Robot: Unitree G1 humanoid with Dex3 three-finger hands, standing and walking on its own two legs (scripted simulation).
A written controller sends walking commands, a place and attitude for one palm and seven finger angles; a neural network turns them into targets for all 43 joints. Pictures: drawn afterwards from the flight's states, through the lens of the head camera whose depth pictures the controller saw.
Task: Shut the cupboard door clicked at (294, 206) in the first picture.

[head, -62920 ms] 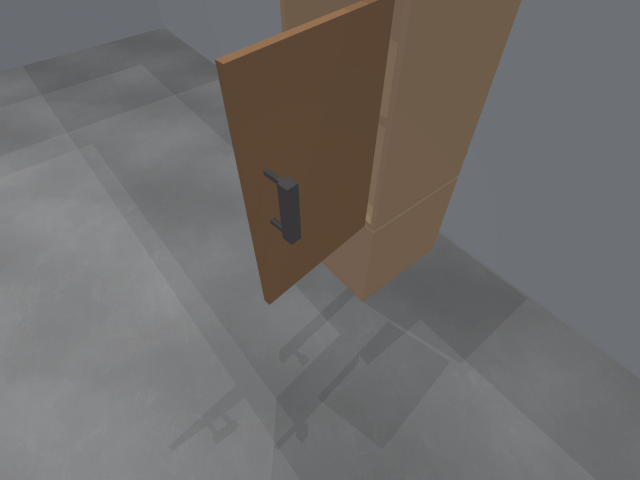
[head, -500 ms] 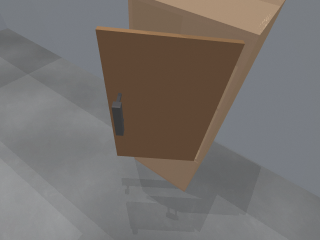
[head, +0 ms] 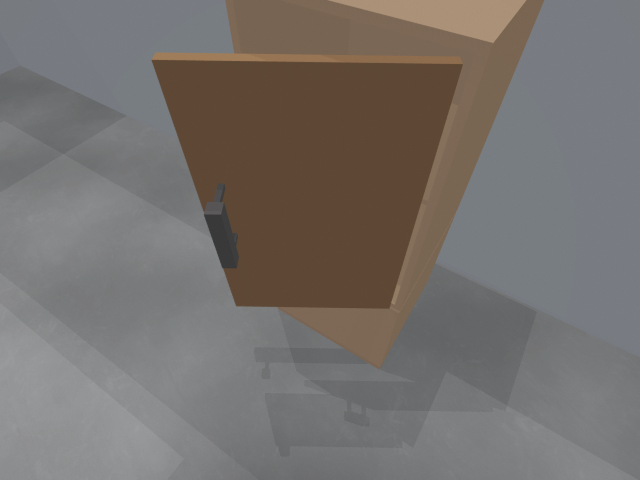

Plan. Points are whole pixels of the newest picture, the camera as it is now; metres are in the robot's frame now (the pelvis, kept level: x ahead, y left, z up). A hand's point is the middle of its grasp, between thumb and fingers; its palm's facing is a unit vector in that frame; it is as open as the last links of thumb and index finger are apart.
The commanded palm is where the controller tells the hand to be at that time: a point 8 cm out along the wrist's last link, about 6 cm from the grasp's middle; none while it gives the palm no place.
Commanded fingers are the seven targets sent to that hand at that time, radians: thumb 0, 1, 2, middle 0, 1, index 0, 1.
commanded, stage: come to a stop and stand still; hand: left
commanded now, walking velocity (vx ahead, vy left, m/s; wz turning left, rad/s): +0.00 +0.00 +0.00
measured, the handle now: (225, 226) +0.48 +0.19 -0.02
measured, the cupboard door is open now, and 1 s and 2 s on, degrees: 32 32 32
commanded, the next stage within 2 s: look again from close up in 0.56 s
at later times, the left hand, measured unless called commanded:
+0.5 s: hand out of the picture -0.02 +0.20 -0.17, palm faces +0.00 -0.99 -0.16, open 7.3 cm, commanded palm none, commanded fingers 0.00 0.90 0.90 -0.20 -0.30 -0.20 -0.30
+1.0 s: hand out of the picture -0.05 +0.22 -0.18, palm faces +0.00 -0.98 -0.20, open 7.4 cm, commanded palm none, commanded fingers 0.00 0.90 0.90 -0.20 -0.30 -0.20 -0.30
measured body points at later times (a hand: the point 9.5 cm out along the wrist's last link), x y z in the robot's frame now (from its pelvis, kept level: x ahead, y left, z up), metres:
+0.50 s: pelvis -0.02 +0.03 +0.01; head -0.01 +0.04 +0.46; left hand -0.02 +0.25 -0.16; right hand -0.04 -0.19 -0.15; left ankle -0.01 +0.13 -0.74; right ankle -0.05 -0.09 -0.74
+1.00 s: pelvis -0.06 +0.05 +0.00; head -0.07 +0.05 +0.45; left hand -0.05 +0.27 -0.16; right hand -0.03 -0.19 -0.15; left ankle -0.01 +0.13 -0.74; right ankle -0.05 -0.09 -0.74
